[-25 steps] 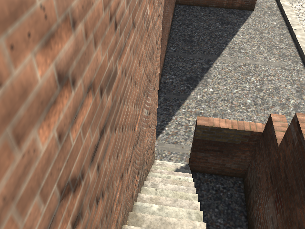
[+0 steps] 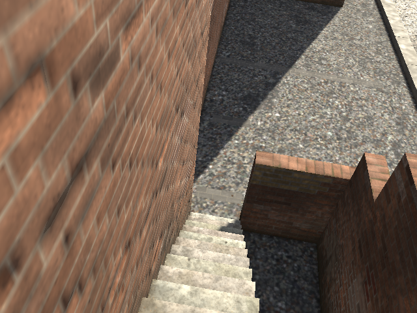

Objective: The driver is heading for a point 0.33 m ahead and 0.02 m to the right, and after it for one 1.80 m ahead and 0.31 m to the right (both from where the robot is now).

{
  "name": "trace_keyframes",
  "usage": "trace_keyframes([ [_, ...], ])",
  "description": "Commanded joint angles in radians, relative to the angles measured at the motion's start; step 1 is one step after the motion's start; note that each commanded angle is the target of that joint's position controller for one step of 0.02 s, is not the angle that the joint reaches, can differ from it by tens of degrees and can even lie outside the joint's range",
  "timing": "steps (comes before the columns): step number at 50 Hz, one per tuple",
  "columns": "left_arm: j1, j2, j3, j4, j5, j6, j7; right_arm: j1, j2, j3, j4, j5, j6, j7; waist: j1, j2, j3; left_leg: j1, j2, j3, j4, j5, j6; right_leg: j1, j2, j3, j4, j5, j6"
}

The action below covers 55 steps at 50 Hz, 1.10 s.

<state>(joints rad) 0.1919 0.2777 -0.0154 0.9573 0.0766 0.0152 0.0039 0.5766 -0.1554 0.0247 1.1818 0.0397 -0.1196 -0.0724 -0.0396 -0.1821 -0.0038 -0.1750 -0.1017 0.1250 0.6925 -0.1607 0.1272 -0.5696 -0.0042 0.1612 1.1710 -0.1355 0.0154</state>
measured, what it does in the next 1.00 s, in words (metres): goes down: right foot 0.24 m lower, then left foot 0.05 m lower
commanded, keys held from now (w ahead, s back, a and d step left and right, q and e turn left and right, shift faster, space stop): w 0.14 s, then no key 0.86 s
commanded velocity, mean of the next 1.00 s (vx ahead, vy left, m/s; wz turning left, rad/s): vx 0.15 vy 0.00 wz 0.00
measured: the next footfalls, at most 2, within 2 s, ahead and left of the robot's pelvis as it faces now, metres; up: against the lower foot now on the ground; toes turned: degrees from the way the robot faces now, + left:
right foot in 0.18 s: +0.26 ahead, -0.17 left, -0.24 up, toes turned -2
left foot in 0.52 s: +0.38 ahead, +0.07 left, -0.29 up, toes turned +2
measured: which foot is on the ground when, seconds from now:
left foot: down 0.00-0.18, up 0.20-0.50, down 0.52-0.58, up 0.60-0.70, down 0.72-1.00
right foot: up 0.00-0.16, down 0.18-0.68, up 0.70-1.00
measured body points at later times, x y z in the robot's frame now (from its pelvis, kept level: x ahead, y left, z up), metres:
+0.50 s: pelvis +0.24 -0.06 -0.29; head +0.21 -0.05 +0.16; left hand +0.16 +0.20 -0.44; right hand +0.33 -0.33 -0.42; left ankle +0.36 +0.07 -0.97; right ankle +0.22 -0.17 -0.96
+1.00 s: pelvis +0.39 -0.06 -0.46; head +0.37 -0.02 -0.01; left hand +0.52 +0.15 -0.61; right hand +0.35 -0.25 -0.60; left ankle +0.39 +0.08 -1.17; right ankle +0.39 -0.22 -1.10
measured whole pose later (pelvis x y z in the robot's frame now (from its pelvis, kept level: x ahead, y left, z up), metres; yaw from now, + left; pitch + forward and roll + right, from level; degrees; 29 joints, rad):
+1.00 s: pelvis +0.39 -0.06 -0.46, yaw -1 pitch -3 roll -1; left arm 0.11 0.18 -0.01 0.93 0.05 0.12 -0.01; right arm 0.44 -0.08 0.12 1.06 0.05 -0.09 -0.05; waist -0.03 -0.07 0.00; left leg -0.29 0.10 0.03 0.75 -0.40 -0.04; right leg -0.48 0.05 0.13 1.15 -0.12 0.07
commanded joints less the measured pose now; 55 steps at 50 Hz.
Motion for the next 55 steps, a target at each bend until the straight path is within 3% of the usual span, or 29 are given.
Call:
trace_keyframes([
  [1,0.196,0.175,0.04,0.031,-0.032,-0.053,-0.037,0.067,-0.021,0.019,-0.002,0.039,-0.06,-0.061,0.076,0.261,0.146,-0.343,0.272,-0.288,0.143,-0.019,0.053,-0.013,-0.066,0.03,-0.25,0.674,0.027],
  [2,0.102,0.148,0.028,0.019,-0.067,-0.072,-0.042,0.076,0.001,0.038,0.015,0.049,-0.046,-0.068,0.013,0.262,0.206,-0.352,0.197,-0.224,0.18,-0.337,0.025,-0.06,-0.037,-0.042,-0.354,0.652,0.037],
  [3,0.059,0.093,0.008,0.0,-0.047,-0.077,-0.059,0.011,-0.003,0.024,-0.018,0.044,-0.05,-0.069,0.036,0.118,0.267,-0.606,0.116,-0.093,0.184,-0.425,-0.014,0.19,-0.028,-0.129,-0.569,0.923,0.051],
  [5,0.139,-0.054,-0.021,0.023,-0.076,-0.097,-0.079,0.001,-0.062,-0.012,-0.026,0.013,-0.038,-0.07,0.005,0.166,0.198,-0.68,0.098,-0.037,0.254,-0.489,-0.018,0.5,0.007,-0.213,-0.656,0.988,0.034],
  [6,0.221,-0.047,-0.002,0.058,-0.05,-0.089,-0.071,-0.033,-0.094,-0.031,-0.031,0.011,-0.011,-0.073,0.045,0.278,0.121,-0.706,0.175,-0.09,0.389,-0.449,-0.003,0.609,-0.029,-0.147,-0.537,0.897,0.002],
  [8,0.708,0.048,0.045,0.202,-0.029,-0.097,-0.056,-0.221,-0.201,-0.078,-0.072,-0.014,0.034,-0.029,0.324,0.238,-0.002,-0.679,0.13,-0.035,0.978,-0.199,-0.022,0.858,-0.046,-0.144,-0.605,0.679,-0.048],
  [9,0.795,0.116,0.072,0.208,-0.048,-0.112,-0.055,-0.318,-0.229,-0.102,-0.107,-0.034,0.052,-0.014,0.443,-0.021,0.069,-0.711,-0.043,0.057,1.472,-0.607,-0.048,0.796,-0.118,-0.125,-0.808,0.8,-0.084],
  [10,0.603,0.164,0.065,0.158,-0.052,-0.136,-0.057,-0.162,-0.182,-0.114,-0.188,-0.021,0.054,-0.012,0.151,-0.191,0.176,-1.008,-0.088,-0.009,1.64,-0.747,-0.069,0.841,-0.241,0.088,-0.577,1.589,-0.078],
  [11,0.534,0.217,0.102,0.126,-0.063,-0.129,-0.04,-0.035,-0.137,-0.101,-0.178,0.006,0.062,-0.021,0.081,-0.152,-0.028,-1.027,-0.043,-0.063,1.547,-0.623,-0.061,0.907,-0.364,0.244,-0.609,1.149,-0.213],
  [12,0.449,0.308,0.152,0.108,-0.091,-0.12,-0.005,-0.016,-0.059,-0.073,-0.213,-0.016,0.092,-0.024,0.089,-0.415,-0.103,-0.928,0.064,-0.176,1.428,-0.565,-0.065,0.616,-0.497,0.652,-0.843,-0.094,-0.398],
  [13,0.352,0.096,0.094,0.056,-0.046,-0.13,-0.019,-0.222,-0.147,-0.089,-0.19,-0.059,0.114,-0.011,0.125,-0.058,0.12,-0.966,0.105,-0.173,1.336,-0.48,-0.114,0.431,-0.367,0.537,-0.847,-0.2,-0.321],
  [15,0.349,0.037,0.07,0.091,0.013,-0.167,-0.016,-0.247,-0.097,-0.082,-0.211,-0.106,0.13,-0.001,0.054,0.056,0.234,-1.05,0.14,-0.274,1.005,-0.311,-0.139,0.292,-0.301,0.309,-0.689,-0.179,-0.267],
  [16,0.232,-0.031,0.037,0.066,-0.02,-0.186,0.003,-0.275,-0.061,-0.063,-0.242,-0.113,0.119,0.012,-0.031,0.108,0.239,-0.838,0.163,-0.235,0.582,-0.062,-0.164,0.116,-0.21,0.149,-0.688,-0.261,-0.175],
  [17,0.088,0.016,0.033,0.06,-0.049,-0.177,0.015,-0.21,-0.004,-0.05,-0.223,-0.092,0.132,0.034,-0.126,0.16,0.115,-0.258,0.16,-0.189,0.333,0.418,-0.153,-0.264,-0.199,0.066,-0.763,-0.324,-0.165],
  [18,0.032,0.137,0.06,0.06,-0.037,-0.174,0.01,0.059,-0.019,-0.075,-0.086,-0.077,0.169,0.044,-0.191,0.008,-0.037,0.091,0.126,-0.162,0.648,0.543,-0.17,-0.416,-0.245,0.153,-0.743,-0.229,-0.198],
  [19,0.021,0.135,0.064,0.076,-0.057,-0.178,0.012,0.022,-0.095,-0.092,-0.1,-0.071,0.194,0.048,-0.177,-0.008,0.006,-0.056,0.171,-0.255,0.7,0.529,-0.189,-0.314,-0.258,0.197,-0.672,-0.338,-0.18],
  [22,0.219,0.069,0.033,0.094,-0.062,-0.145,0.005,-0.497,-0.162,-0.101,-0.281,-0.088,0.171,0.035,0.078,0.105,0.153,-0.57,0.147,-0.201,0.282,0.449,-0.191,0.108,-0.19,0.197,-0.575,-0.587,-0.192],
  [25,0.421,0.074,0.042,0.163,-0.012,-0.13,0.025,-0.617,-0.178,-0.116,-0.326,-0.075,0.116,0.01,0.194,0.073,0.168,-0.766,0.189,-0.28,0.13,0.215,-0.207,0.379,-0.243,0.327,-0.548,-0.457,-0.251],
  [28,0.294,0.03,0.031,0.083,0.003,-0.105,0.006,-0.414,-0.189,-0.119,-0.215,-0.008,0.072,0.051,0.13,0.329,0.189,-0.19,0.112,-0.111,-0.319,0.58,-0.232,0.101,-0.079,-0.015,-0.451,-0.452,-0.133],
  [32,0.245,0.124,0.074,0.093,-0.058,-0.073,0.033,-0.184,-0.135,-0.097,-0.127,-0.045,0.057,0.056,0.069,0.219,0.147,0.099,0.188,-0.112,-0.653,0.892,-0.198,0.21,0.039,-0.183,-0.148,-0.344,-0.101],
  [35,0.046,0.077,0.086,0.017,-0.048,0.0,0.025,0.018,-0.233,-0.12,-0.103,-0.041,0.038,0.041,-0.051,0.174,0.016,0.424,0.39,-0.252,-0.615,1.0,-0.143,-0.041,0.154,-0.166,0.36,-0.479,-0.098],
  [37,-0.007,0.02,0.086,-0.056,-0.066,0.029,0.021,0.033,-0.257,-0.09,-0.142,-0.022,0.015,0.063,-0.066,0.387,-0.039,0.477,0.378,-0.128,-0.251,1.288,-0.176,-0.255,0.236,-0.184,0.611,-0.787,-0.096],
  [38,0.102,-0.09,0.057,-0.086,-0.03,0.033,0.021,0.065,-0.261,-0.082,-0.107,0.011,0.01,0.059,0.015,0.554,-0.014,0.446,0.439,-0.158,-0.096,1.234,-0.084,-0.382,0.184,-0.081,0.639,-0.613,-0.115],
  [41,0.143,-0.085,0.02,-0.069,0.035,0.098,0.027,-0.102,-0.164,-0.03,-0.152,0.03,0.019,0.003,0.061,0.516,-0.106,0.096,0.61,-0.474,-0.188,0.605,0.195,-0.353,0.058,0.089,0.454,-0.192,-0.003],
  [45,0.037,-0.053,0.014,-0.054,-0.027,0.132,-0.007,-0.2,-0.108,0.061,-0.183,-0.005,0.0,-0.015,0.097,0.341,-0.046,-0.246,0.449,-0.243,-0.209,0.561,0.044,0.138,0.053,-0.018,0.007,0.124,0.056],
  [49,0.094,-0.031,0.014,-0.007,-0.021,0.112,-0.024,-0.297,-0.155,0.062,-0.23,0.009,0.011,0.019,0.139,0.422,-0.016,-0.471,0.394,-0.203,-0.22,0.314,0.004,0.454,0.054,-0.098,0.026,0.013,0.064],
  [51,0.06,-0.061,-0.011,-0.044,-0.052,0.049,-0.046,-0.219,-0.188,0.039,-0.177,-0.026,0.054,0.031,0.136,0.377,0.136,-0.322,0.297,-0.113,-0.227,0.17,-0.074,0.407,-0.003,-0.087,-0.668,-0.16,0.027],
  [53,0.033,0.053,0.024,-0.048,-0.034,0.004,-0.036,-0.068,-0.234,-0.007,-0.15,-0.02,0.102,0.026,0.011,0.078,0.19,-0.215,0.275,-0.1,-0.137,0.211,-0.145,0.495,-0.115,0.06,-0.71,0.602,0.014],
  [55,0.068,0.042,0.025,-0.071,-0.059,-0.002,-0.014,-0.006,-0.193,-0.021,-0.117,0.002,0.108,0.029,0.001,0.111,0.077,-0.168,0.273,-0.096,-0.145,0.083,-0.176,0.488,-0.162,0.093,-0.63,0.876,-0.043],
])
Velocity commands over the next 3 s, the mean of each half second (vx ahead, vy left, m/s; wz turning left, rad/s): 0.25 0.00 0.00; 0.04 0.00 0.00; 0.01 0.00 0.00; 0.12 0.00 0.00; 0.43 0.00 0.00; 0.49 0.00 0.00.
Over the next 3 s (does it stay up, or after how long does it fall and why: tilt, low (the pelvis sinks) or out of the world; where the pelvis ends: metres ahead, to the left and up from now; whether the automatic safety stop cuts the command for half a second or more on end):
stays up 0.75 -0.11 -0.75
